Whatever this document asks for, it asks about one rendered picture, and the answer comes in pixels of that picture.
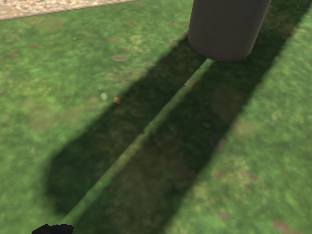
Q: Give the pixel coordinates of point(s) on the left robot hand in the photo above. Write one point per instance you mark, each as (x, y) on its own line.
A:
(54, 229)

